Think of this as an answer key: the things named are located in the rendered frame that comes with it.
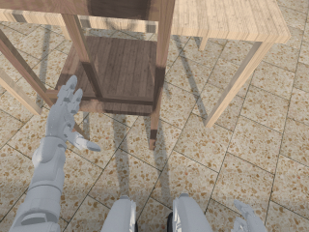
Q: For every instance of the left robot upper arm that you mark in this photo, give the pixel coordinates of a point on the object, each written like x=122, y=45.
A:
x=38, y=227

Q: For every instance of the robot thigh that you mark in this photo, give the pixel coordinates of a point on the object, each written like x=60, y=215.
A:
x=121, y=216
x=188, y=213

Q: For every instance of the robot right hand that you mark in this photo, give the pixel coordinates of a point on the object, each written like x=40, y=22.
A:
x=252, y=223

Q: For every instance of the robot left hand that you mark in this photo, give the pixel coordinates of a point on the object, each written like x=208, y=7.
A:
x=61, y=114

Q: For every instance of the left robot thigh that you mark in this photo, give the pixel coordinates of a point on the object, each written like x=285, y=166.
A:
x=121, y=216

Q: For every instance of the right robot thigh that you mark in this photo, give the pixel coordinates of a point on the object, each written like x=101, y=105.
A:
x=188, y=213

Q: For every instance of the chair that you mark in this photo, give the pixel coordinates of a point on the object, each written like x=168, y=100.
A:
x=116, y=76

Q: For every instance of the table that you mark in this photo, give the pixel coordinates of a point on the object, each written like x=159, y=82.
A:
x=258, y=21

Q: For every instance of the left robot forearm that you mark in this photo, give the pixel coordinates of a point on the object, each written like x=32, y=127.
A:
x=42, y=201

